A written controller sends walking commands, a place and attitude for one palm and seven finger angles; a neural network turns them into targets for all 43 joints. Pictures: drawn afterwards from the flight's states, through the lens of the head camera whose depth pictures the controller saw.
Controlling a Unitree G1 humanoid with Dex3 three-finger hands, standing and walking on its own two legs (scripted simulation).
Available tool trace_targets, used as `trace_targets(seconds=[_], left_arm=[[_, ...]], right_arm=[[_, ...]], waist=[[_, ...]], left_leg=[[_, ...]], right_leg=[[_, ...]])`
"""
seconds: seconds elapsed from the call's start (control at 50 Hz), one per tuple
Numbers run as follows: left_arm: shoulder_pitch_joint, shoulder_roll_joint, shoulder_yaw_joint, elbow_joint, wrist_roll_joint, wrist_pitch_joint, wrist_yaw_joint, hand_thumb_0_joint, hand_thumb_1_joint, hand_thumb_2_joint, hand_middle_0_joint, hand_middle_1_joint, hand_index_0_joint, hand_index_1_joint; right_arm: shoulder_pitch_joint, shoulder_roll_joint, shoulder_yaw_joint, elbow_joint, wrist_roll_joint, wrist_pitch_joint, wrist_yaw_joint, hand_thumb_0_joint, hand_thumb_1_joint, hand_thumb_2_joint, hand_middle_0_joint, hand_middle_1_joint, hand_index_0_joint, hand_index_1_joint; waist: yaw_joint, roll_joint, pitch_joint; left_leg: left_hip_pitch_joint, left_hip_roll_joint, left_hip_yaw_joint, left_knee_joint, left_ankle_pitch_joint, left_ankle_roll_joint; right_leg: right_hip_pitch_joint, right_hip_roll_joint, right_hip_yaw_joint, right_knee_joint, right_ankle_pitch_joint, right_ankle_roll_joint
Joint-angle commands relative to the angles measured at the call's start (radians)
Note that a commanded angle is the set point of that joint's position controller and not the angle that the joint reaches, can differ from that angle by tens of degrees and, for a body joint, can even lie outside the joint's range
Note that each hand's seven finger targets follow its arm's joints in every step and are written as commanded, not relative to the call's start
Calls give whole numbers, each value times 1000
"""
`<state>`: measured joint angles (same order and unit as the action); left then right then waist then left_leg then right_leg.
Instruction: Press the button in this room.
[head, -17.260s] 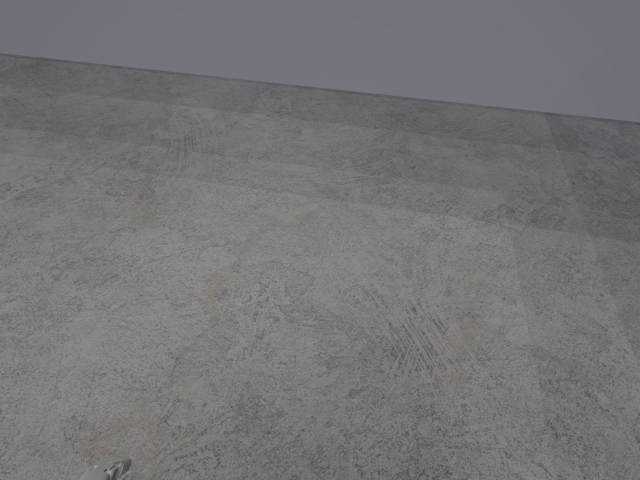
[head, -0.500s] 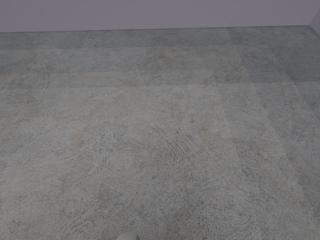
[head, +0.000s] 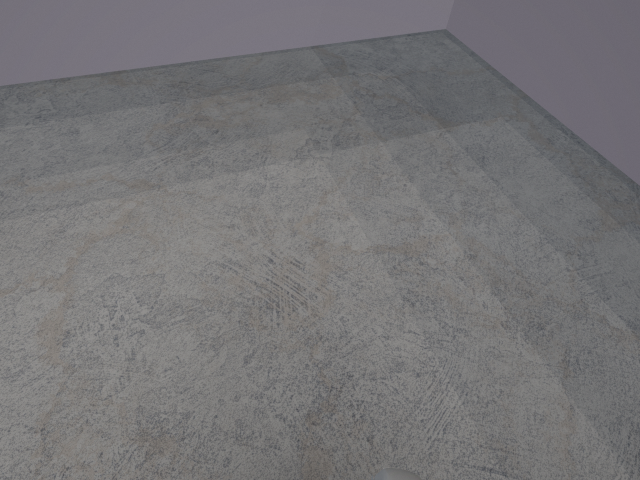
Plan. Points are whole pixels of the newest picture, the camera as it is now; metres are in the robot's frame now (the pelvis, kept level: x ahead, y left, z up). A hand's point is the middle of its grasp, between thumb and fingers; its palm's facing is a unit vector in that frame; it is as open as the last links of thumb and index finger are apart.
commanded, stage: turn or walk to find it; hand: left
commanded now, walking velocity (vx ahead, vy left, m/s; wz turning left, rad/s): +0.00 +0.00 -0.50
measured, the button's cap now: out of the picture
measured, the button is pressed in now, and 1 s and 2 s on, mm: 0 0 0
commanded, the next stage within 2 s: none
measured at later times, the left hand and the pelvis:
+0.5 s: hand out of the picture +0.09 +0.12 -0.16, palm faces -0.20 -0.95 -0.24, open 7.4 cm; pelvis -0.02 -0.05 +0.00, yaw -14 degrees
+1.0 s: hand out of the picture +0.12 +0.17 -0.17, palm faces -0.43 -0.87 -0.23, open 7.4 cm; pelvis -0.04 +0.00 +0.00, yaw -30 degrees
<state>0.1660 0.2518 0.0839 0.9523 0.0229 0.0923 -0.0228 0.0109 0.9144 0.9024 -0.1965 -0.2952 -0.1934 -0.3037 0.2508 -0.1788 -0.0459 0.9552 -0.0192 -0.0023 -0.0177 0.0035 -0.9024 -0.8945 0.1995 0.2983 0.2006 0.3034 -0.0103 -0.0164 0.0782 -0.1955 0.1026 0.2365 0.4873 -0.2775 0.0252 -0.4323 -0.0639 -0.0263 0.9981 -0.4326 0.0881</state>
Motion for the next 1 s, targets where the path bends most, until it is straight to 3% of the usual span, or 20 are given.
trace_targets(seconds=[0.0, 0.04, 0.08, 0.1, 0.12, 0.14, 0.16, 0.18, 0.24, 0.4, 0.54, 0.58, 0.62, 0.64, 0.66, 0.68, 0.74, 0.78, 0.86, 0.98], left_arm=[[-71, 23, -5, -107, -6, -41, -2, 0, 900, 900, -200, -300, -200, -300], [-56, 26, -5, -105, -6, -50, 1, 0, 900, 900, -200, -300, -200, -300], [37, 57, 3, -77, -4, -64, 6, 0, 900, 900, -200, -300, -200, -300], [107, 147, 16, -57, 5, -81, 17, 0, 900, 900, -200, -300, -200, -300], [144, 244, 37, -44, 4, -86, 33, 0, 900, 900, -200, -300, -200, -300], [164, 238, 33, -43, -13, -76, 41, 0, 900, 900, -200, -300, -200, -300], [107, 209, 35, -56, -9, -72, 47, 0, 900, 900, -200, -300, -200, -300], [46, 192, 35, -73, -7, -70, 51, 0, 900, 900, -200, -300, -200, -300], [-31, 129, 13, -100, -11, -78, 44, 0, 900, 900, -200, -300, -200, -300], [40, 147, 19, -75, -7, -86, 35, 0, 900, 900, -200, -300, -200, -300], [69, 163, 31, -61, 2, -76, 35, 0, 900, 900, -200, -300, -200, -300], [37, 167, 33, -67, 0, -72, 36, 0, 900, 900, -200, -300, -200, -300], [-3, 153, 29, -70, -8, -66, 35, 0, 900, 900, -200, -300, -200, -300], [4, 115, 19, -85, -17, -61, 33, 0, 900, 900, -200, -300, -200, -300], [29, 60, 8, -97, -22, -59, 22, 0, 900, 900, -200, -300, -200, -300], [14, 81, 13, -97, -7, -53, 23, 0, 900, 900, -200, -300, -200, -300], [53, 109, 37, -57, 7, -37, 6, 0, 900, 900, -200, -300, -200, -300], [65, 84, 30, -46, 4, -37, -2, 0, 900, 900, -200, -300, -200, -300], [28, 59, 20, -60, -1, -36, -4, 0, 900, 900, -200, -300, -200, -300], [-65, 30, 2, -97, -4, -39, -3, 0, 900, 900, -200, -300, -200, -300]], right_arm=[[43, -214, -65, -30, -7, -6, -8, 0, -900, -900, 200, 300, 200, 300], [47, -214, -68, -22, -8, -4, -4, 0, -900, -900, 200, 300, 200, 300], [27, -214, -67, -25, 0, -1, 0, 0, -900, -900, 200, 300, 200, 300], [40, -167, -58, -39, 8, 4, 5, 0, -900, -900, 200, 300, 200, 300], [-18, -87, -33, -95, 5, 11, 9, 0, -900, -900, 200, 300, 200, 300], [-62, -118, -33, -106, 8, 31, -5, 0, -900, -900, 200, 300, 200, 300], [-61, -109, -34, -103, 7, 40, -6, 0, -900, -900, 200, 300, 200, 300], [-56, -116, -35, -93, 4, 42, -7, 0, -900, -900, 200, 300, 200, 300], [-11, -139, -43, -50, -5, 40, 1, 0, -900, -900, 200, 300, 200, 300], [-73, -136, -41, -71, -1, 39, -4, 0, -900, -900, 200, 300, 200, 300], [-134, -126, -32, -104, 12, 23, -11, 0, -900, -900, 200, 300, 200, 300], [-80, -125, -30, -95, 18, 16, -16, 0, -900, -900, 200, 300, 200, 300], [-3, -133, -32, -70, 23, 6, -21, 0, -900, -900, 200, 300, 200, 300], [24, -180, -37, -66, 19, -6, -26, 0, -900, -900, 200, 300, 200, 300], [5, -267, -53, -84, 6, -8, -24, 0, -900, -900, 200, 300, 200, 300], [-15, -293, -57, -99, 4, 4, -21, 0, -900, -900, 200, 300, 200, 300], [-143, -195, -30, -131, -3, -1, -27, 0, -900, -900, 200, 300, 200, 300], [-122, -185, -32, -124, -3, -6, -23, 0, -900, -900, 200, 300, 200, 300], [-25, -177, -41, -93, 0, -12, -21, 0, -900, -900, 200, 300, 200, 300], [48, -198, -60, -52, -5, -9, -13, 0, -900, -900, 200, 300, 200, 300]], waist=[[-34, 234, -101], [-26, 227, -114], [30, 158, -152], [61, -56, -188], [83, -297, -147], [102, -201, -148], [73, -182, -105], [55, -219, -83], [10, -128, -77], [31, -107, -95], [52, -128, -120], [23, -140, -151], [-21, -114, -171], [-32, 12, -189], [-23, 308, -166], [-27, 295, -120], [39, 184, -46], [36, 153, -49], [2, 157, -67], [-37, 196, -83]], left_leg=[[136, 274, -161, -93, 447, 115], [126, 268, -140, -42, 477, 92], [37, 236, -66, 106, 384, 18], [-142, 174, -20, 293, 152, -50], [-407, 30, -34, 519, -349, -101], [-390, 26, -176, 622, -360, -85], [-417, 35, -215, 662, -296, -80], [-438, 34, -229, 684, -252, -83], [-372, 27, -224, 667, -96, -103], [-352, -14, -239, 562, -93, -119], [-227, -60, -236, 302, -171, -91], [-142, -74, -230, 178, -135, -80], [63, -75, -223, -44, 18, -70], [207, 36, -322, -155, 32, -35], [269, 288, -565, -234, 115, 36], [126, 380, -569, -235, 145, 103], [-11, 234, -368, -220, 171, 83], [21, 186, -276, -195, 237, 79], [115, 199, -242, -173, 325, 100], [163, 260, -201, -124, 447, 129]], right_leg=[[0, 7, -58, -182, -37, -29], [60, 26, -75, -305, 8, -48], [253, 24, -82, -537, 236, -68], [436, -123, 99, -638, 424, -118], [471, -348, 418, -652, 748, -225], [388, -364, 373, -643, 764, -294], [345, -314, 320, -665, 627, -296], [321, -279, 329, -680, 521, -282], [273, -179, 218, -663, 513, -227], [295, -158, 308, -668, 479, -253], [279, -150, 422, -636, 536, -285], [261, -136, 428, -606, 561, -266], [141, -81, 401, -541, 489, -200], [0, 8, 330, -439, 343, -149], [-188, 138, 169, -228, -39, -87], [-169, 109, 110, -32, -153, -60], [-133, 72, 99, 191, -16, -36], [-149, 63, 70, 241, 44, -20], [-178, 33, 42, 189, 60, -1], [-100, -2, -19, -66, -32, -8]])
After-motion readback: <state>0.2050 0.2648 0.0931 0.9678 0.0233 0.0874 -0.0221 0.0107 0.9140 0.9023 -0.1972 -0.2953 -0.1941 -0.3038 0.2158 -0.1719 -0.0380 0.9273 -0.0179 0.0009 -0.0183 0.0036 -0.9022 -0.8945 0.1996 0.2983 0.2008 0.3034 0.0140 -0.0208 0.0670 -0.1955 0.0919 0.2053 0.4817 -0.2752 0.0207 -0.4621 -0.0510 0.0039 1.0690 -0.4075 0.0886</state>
